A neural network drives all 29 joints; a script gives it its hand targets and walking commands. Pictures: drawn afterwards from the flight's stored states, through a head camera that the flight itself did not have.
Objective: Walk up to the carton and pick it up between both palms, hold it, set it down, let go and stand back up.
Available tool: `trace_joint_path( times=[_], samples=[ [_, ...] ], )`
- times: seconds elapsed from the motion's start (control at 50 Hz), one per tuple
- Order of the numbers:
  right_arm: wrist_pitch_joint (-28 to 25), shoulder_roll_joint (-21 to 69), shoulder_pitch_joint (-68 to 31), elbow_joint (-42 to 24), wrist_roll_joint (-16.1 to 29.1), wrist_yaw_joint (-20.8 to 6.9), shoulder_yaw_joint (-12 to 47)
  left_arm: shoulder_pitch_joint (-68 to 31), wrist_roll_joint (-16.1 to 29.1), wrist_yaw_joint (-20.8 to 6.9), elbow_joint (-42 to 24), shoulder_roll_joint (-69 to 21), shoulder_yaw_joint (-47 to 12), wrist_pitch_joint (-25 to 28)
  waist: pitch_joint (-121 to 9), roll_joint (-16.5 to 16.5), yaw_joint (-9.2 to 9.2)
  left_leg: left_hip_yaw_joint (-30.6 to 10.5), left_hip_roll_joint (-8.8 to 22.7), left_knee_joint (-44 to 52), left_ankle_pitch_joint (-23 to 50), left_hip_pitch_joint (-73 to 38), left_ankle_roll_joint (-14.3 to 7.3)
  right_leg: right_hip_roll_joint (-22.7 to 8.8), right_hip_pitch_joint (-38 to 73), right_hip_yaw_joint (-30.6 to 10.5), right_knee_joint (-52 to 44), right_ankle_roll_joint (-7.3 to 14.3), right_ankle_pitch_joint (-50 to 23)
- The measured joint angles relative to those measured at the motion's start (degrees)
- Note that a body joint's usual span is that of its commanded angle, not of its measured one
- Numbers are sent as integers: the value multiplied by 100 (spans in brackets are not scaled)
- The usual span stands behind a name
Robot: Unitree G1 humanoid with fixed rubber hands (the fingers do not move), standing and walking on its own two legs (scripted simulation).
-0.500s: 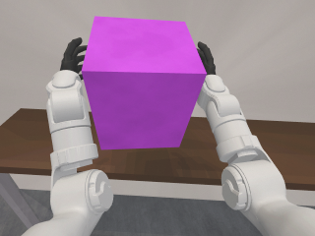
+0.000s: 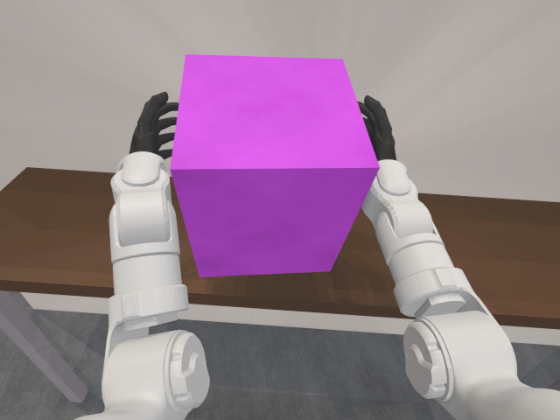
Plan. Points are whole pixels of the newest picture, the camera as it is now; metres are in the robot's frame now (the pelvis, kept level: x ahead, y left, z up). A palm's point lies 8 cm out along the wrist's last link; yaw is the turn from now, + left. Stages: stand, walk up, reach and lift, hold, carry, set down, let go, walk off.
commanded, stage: set down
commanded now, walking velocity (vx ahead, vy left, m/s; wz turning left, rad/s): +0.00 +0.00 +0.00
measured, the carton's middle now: (266, 175) +0.42 +0.01 +0.19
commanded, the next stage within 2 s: none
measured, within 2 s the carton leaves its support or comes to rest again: neither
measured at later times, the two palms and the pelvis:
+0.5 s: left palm (164, 170) +0.41 +0.15 +0.20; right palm (374, 167) +0.40 -0.15 +0.20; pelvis +0.01 +0.00 +0.00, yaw -1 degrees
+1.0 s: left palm (168, 180) +0.43 +0.15 +0.18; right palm (368, 176) +0.42 -0.15 +0.18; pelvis +0.01 +0.00 +0.00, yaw -1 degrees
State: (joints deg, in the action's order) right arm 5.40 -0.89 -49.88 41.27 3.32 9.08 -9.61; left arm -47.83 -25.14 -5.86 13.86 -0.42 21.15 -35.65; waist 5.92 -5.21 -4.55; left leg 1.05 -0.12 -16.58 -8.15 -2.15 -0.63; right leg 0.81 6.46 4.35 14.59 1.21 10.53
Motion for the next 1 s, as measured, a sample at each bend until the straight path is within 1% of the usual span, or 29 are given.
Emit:
trace_joint_path(
  times=[0.12,0.24,0.4,0.52,0.78,1.0],
  samples=[
    [-20,131,-118,267,-331,-96,-392,-143,-5,-27,444,30,123,125,-40,36,78,-9,-32,71,61,70,-11,-32,-97,14,2,-12,-16],
    [-198,208,-95,454,-569,-178,-704,-144,82,55,808,33,115,374,-81,28,91,-11,-38,56,51,153,-5,-40,-173,18,5,-17,-11],
    [-370,138,-76,676,-608,-240,-786,-98,144,203,1145,-14,86,646,-120,6,107,49,2,7,-19,179,16,-5,-204,-42,12,-8,11],
    [-389,108,-132,832,-630,-246,-805,-114,161,234,1360,-23,164,764,-134,43,152,73,21,19,-28,191,26,11,-241,-65,32,1,27],
    [-485,265,-159,1004,-1036,-237,-1211,-229,279,229,2000,53,354,1152,-188,120,249,50,14,83,24,324,36,5,-404,-37,52,9,31],
    [-606,292,-179,1174,-1275,-311,-1533,-331,278,300,2459,37,463,1447,-257,121,312,122,32,71,-5,416,37,17,-519,-106,58,7,28]
  ],
)
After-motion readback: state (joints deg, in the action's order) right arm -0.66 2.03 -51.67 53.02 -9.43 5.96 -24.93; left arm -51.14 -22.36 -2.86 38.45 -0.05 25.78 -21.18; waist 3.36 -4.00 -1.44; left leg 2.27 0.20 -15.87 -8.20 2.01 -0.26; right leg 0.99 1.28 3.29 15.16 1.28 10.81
